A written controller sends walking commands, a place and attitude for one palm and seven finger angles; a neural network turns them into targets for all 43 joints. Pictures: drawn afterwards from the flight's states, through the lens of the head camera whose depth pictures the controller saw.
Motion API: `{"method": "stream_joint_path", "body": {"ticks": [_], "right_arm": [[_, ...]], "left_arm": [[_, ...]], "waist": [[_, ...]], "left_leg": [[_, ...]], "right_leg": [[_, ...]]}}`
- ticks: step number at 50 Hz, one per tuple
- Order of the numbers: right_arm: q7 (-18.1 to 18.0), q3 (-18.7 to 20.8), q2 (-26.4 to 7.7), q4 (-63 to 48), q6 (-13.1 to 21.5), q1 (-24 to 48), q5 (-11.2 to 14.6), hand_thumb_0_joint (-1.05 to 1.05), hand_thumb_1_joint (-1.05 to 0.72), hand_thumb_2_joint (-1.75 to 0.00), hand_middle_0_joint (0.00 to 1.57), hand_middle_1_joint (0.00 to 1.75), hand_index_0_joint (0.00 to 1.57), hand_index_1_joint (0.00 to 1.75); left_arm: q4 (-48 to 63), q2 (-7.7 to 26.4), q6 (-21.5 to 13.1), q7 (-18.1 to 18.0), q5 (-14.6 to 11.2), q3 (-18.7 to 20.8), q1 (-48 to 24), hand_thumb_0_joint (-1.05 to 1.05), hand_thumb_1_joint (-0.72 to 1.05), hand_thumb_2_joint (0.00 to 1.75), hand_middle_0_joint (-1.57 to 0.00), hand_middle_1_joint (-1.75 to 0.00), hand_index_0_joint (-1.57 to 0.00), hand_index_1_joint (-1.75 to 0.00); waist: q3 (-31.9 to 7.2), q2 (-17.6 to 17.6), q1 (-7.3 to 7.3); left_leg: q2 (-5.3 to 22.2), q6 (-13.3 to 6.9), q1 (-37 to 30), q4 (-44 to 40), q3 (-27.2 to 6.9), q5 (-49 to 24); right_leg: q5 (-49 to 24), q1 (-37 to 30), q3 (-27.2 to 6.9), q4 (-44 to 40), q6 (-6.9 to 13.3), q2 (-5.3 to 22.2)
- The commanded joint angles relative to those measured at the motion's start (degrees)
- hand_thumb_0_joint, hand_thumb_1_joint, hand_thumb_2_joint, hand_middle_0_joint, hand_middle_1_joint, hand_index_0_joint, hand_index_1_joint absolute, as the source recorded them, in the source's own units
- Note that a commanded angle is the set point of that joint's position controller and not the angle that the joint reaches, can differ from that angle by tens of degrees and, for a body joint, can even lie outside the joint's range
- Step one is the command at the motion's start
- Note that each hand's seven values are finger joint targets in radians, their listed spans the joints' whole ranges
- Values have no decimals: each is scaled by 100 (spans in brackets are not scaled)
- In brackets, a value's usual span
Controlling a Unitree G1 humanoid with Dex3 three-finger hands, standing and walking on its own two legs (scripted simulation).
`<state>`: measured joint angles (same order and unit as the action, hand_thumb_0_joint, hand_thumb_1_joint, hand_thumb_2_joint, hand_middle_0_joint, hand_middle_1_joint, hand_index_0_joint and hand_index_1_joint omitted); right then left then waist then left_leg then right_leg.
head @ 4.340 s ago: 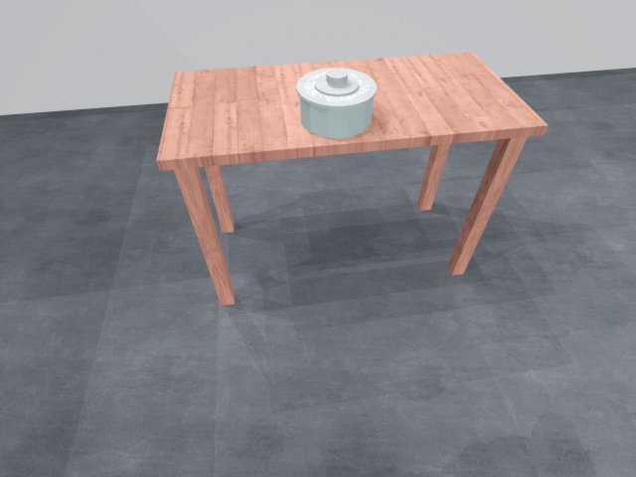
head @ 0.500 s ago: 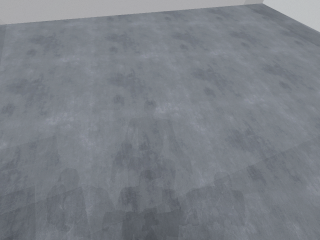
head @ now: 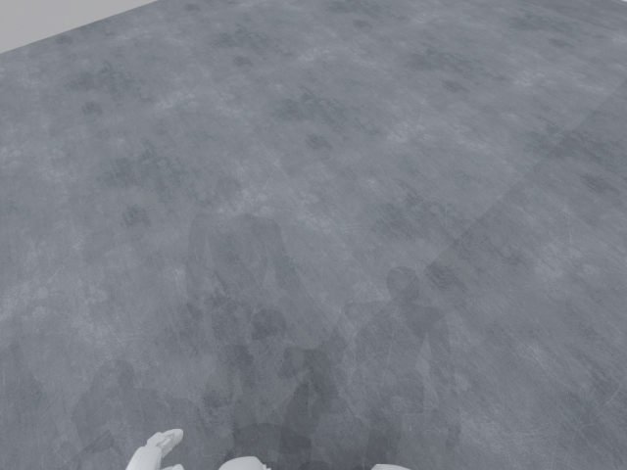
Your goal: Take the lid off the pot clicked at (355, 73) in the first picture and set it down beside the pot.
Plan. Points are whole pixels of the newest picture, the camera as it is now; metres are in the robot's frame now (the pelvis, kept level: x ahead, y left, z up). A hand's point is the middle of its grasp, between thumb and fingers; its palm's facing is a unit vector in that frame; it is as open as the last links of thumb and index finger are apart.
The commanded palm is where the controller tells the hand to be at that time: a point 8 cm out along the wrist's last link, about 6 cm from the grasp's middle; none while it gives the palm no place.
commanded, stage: turn to face it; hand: left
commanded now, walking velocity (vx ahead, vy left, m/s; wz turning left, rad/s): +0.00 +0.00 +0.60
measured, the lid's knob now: out of the picture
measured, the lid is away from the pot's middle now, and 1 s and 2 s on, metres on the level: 0.00 0.00 0.00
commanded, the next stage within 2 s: none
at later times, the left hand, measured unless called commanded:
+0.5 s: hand out of the picture +0.03 +0.26 -0.16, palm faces +0.31 -0.93 -0.21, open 7.3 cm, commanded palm none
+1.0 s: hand out of the picture -0.01 +0.18 -0.13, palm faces +0.57 -0.76 -0.30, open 7.3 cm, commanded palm none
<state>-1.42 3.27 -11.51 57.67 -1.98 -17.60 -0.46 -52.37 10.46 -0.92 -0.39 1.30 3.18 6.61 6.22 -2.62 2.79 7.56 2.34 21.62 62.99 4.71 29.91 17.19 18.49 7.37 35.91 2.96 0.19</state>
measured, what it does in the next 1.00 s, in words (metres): steps on the spot, turning left: left foot, then right foot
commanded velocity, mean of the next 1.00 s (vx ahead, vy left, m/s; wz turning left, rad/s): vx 0.00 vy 0.00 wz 0.60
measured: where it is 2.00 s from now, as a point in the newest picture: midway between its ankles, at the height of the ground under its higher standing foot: outside the picture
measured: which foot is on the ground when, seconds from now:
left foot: up 0.00-0.26, down 0.28-0.90, up 0.92-1.00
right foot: down 0.00-0.28, up 0.30-0.88, down 0.90-1.00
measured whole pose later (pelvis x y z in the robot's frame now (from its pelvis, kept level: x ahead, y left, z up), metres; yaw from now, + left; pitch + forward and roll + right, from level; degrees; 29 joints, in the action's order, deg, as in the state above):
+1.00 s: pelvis +0.03 -0.04 +0.02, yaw +34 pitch +0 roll +1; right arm 0.7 6.6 -15.2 53.1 -4.2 -12.3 -1.3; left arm -51.1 10.8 1.6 -1.6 1.1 3.1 12.6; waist 1.9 -2.7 0.9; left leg -5.0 1.6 31.0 56.9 -4.2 22.6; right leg 15.6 13.3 2.6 28.5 0.8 1.5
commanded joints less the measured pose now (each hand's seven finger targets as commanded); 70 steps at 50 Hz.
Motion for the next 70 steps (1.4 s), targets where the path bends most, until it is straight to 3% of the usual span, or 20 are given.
{"method": "stream_joint_path", "body": {"ticks": [1,8,12,13,14,15,17,20,23,35,42,43,45,47,50,55,63,67,69,70], "right_arm": [[-5,-27,-117,-88,99,-409,-15,0,-90,-90,20,30,20,30],[91,30,-74,-291,72,144,-2,0,-90,-90,20,30,20,30],[131,98,-155,-330,102,-160,-40,0,-90,-90,20,30,20,30],[142,167,-395,-315,140,-453,-54,0,-90,-90,20,30,20,30],[115,293,-1007,-386,190,-694,-107,0,-90,-90,20,30,20,30],[73,347,-1215,-345,150,-835,-105,0,-90,-90,20,30,20,30],[-10,292,-948,-432,195,-387,-91,0,-90,-90,20,30,20,30],[-30,219,-835,-619,268,99,-59,0,-90,-90,20,30,20,30],[-26,248,-897,-625,281,93,-10,0,-90,-90,20,30,20,30],[56,405,-1197,-658,117,156,-58,0,-90,-90,20,30,20,30],[98,469,-1267,-905,15,722,-57,0,-90,-90,20,30,20,30],[118,458,-1152,-967,-3,887,-20,0,-90,-90,20,30,20,30],[120,399,-652,-1154,-2,764,-18,0,-90,-90,20,30,20,30],[210,445,-920,-1040,-74,624,-121,0,-90,-90,20,30,20,30],[286,388,-809,-835,-86,464,-99,0,-90,-90,20,30,20,30],[304,296,-695,-1014,-118,1102,-66,0,-90,-90,20,30,20,30],[313,155,-586,-1144,-23,1555,10,0,-90,-90,20,30,20,30],[278,237,-899,-953,101,713,-11,0,-90,-90,20,30,20,30],[189,521,-2006,-823,138,-73,15,0,-90,-90,20,30,20,30],[177,488,-1903,-721,82,-181,-4,0,-90,-90,20,30,20,30]], "left_arm": [[99,727,-66,-154,3,62,370,0,90,90,-20,-30,-20,-30],[-9,908,49,-182,28,188,479,0,90,90,-20,-30,-20,-30],[83,904,113,-167,-39,259,432,0,90,90,-20,-30,-20,-30],[120,752,150,-154,-56,260,444,0,90,90,-20,-30,-20,-30],[298,413,186,-128,-117,227,525,0,90,90,-20,-30,-20,-30],[507,458,217,-142,-54,187,179,0,90,90,-20,-30,-20,-30],[400,488,245,-109,11,256,-18,0,90,90,-20,-30,-20,-30],[205,572,240,-48,4,284,280,0,90,90,-20,-30,-20,-30],[121,649,279,-54,-9,303,430,0,90,90,-20,-30,-20,-30],[341,849,306,-107,-43,286,177,0,90,90,-20,-30,-20,-30],[317,870,230,-162,-105,279,995,0,90,90,-20,-30,-20,-30],[272,1039,187,-177,-82,313,1263,0,90,90,-20,-30,-20,-30],[510,1781,162,-214,31,397,1055,0,90,90,-20,-30,-20,-30],[743,1388,128,-227,-32,298,175,0,90,90,-20,-30,-20,-30],[696,988,14,-173,-54,173,193,0,90,90,-20,-30,-20,-30],[444,1160,3,-159,-15,196,1095,0,90,90,-20,-30,-20,-30],[369,1405,84,-137,56,299,1245,0,90,90,-20,-30,-20,-30],[356,1384,151,-101,-45,338,1107,0,90,90,-20,-30,-20,-30],[755,803,189,-76,-69,185,748,0,90,90,-20,-30,-20,-30],[783,1005,252,-110,-29,212,527,0,90,90,-20,-30,-20,-30]], "waist": [[-843,840,-99],[-398,909,-342],[-637,739,-159],[-829,-120,-18],[-816,-1800,60],[-873,-1526,198],[-706,-880,1],[-924,-198,-209],[-1089,-285,-217],[-809,-516,-56],[-1001,-641,-405],[-967,-307,-573],[-622,2155,-570],[-294,1169,-91],[-264,1145,-30],[-441,1254,-464],[-703,1677,-659],[-1207,1027,-222],[-1549,-1658,236],[-1427,-874,236]], "left_leg": [[-27,41,173,-277,-309,-496],[-177,77,312,-1447,91,-475],[-323,-2,-568,-2883,332,-1720],[-4,-207,-1099,-3581,-334,-2569],[1362,-963,-1502,-4245,-2412,-4346],[1911,-1565,-1456,-4526,-3001,-4591],[1304,-1325,-1187,-4650,-2594,-3249],[772,-986,-1392,-4588,-1878,-3338],[517,-906,-1590,-4649,-1741,-3231],[424,-1207,-1210,-4780,-2870,-1608],[-9,-952,-21,-4377,-3097,-1572],[-273,-711,555,-4054,-2837,-1218],[-1426,69,1947,-1208,-945,157],[-918,-49,1317,174,-1119,-393],[-734,124,1339,637,-749,-967],[-636,271,1381,43,-456,-770],[-669,126,392,-1826,43,-370],[-668,-81,-1457,-3995,3,-2098],[1655,-1254,-2898,-4130,-2914,-6157],[1674,-1505,-2568,-3972,-2447,-5847]], "right_leg": [[-3087,-654,-822,-1608,588,1623],[-2513,-841,-520,-1564,664,1987],[-2105,-671,25,-662,176,1799],[-1342,-230,210,159,-123,1496],[1043,941,465,1450,-647,656],[2228,1306,-166,2656,-679,401],[1173,1671,-743,3330,-620,560],[231,1620,-840,3395,-760,542],[-50,1539,-882,3159,-856,503],[463,1189,-951,1608,-882,287],[105,-823,-837,-453,-615,-61],[-234,-1502,-917,-1319,-560,123],[1509,-1374,-3603,-2836,391,2692],[1100,24,-2572,-2709,374,2284],[-1036,-532,-1341,-2003,229,1621],[-2211,-1410,-996,-1664,331,1787],[-3169,-1590,-541,-1214,399,2059],[-2538,-902,127,189,-216,1849],[2175,1693,-71,2494,-920,690],[1938,1666,-504,2999,-797,823]]}}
